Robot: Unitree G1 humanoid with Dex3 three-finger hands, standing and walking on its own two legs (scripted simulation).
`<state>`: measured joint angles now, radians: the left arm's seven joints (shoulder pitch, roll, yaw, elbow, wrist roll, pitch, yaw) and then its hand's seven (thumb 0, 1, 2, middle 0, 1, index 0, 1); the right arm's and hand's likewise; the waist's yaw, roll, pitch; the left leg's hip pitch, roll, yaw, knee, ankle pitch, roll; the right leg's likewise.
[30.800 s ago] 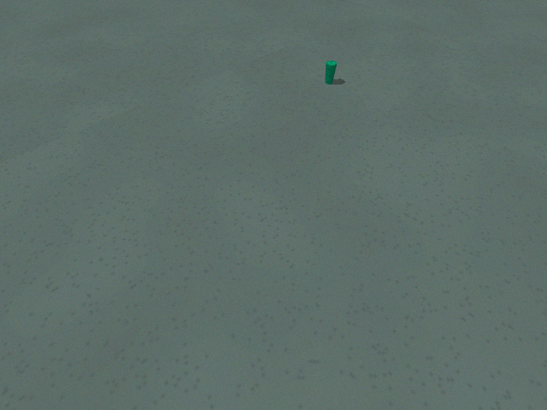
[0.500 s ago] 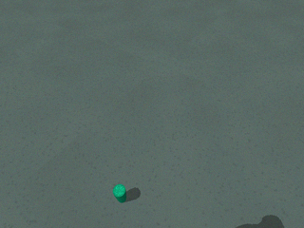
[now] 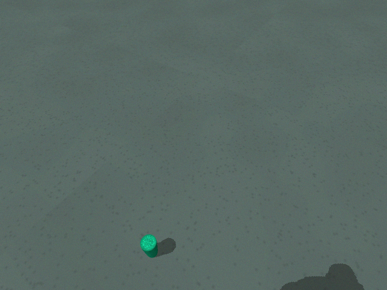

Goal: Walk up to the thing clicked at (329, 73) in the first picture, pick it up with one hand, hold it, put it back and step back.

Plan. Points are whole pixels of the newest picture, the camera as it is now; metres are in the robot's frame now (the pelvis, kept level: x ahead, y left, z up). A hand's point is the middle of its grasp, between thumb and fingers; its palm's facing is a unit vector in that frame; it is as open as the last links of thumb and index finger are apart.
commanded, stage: stand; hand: left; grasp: from the side
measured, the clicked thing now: (150, 247) +0.42 +0.23 -0.71
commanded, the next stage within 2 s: step back in 0.68 s
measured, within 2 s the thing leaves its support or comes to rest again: neither
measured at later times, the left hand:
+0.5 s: hand out of the picture +0.08 +0.25 -0.16, palm faces -0.02 -0.94 -0.34, open 7.4 cm
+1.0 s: hand out of the picture +0.08 +0.29 -0.18, palm faces -0.02 -0.92 -0.39, open 7.4 cm
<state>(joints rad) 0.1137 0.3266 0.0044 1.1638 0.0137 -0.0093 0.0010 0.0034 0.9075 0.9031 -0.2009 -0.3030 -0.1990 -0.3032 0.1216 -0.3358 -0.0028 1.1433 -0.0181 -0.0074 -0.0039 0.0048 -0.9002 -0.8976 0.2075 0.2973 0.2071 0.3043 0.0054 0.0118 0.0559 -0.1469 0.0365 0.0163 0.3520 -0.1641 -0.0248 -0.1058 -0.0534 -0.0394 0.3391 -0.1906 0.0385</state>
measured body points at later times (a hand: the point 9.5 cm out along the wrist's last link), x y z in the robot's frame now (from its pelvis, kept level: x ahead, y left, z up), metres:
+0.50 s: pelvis +0.01 +0.00 +0.00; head +0.02 +0.00 +0.45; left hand +0.08 +0.30 -0.13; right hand +0.08 -0.30 -0.14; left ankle +0.02 +0.13 -0.75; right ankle +0.00 -0.14 -0.75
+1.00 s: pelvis -0.04 +0.01 -0.03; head +0.02 +0.02 +0.42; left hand +0.08 +0.33 -0.15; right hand +0.06 -0.32 -0.15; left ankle +0.02 +0.13 -0.75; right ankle +0.00 -0.14 -0.75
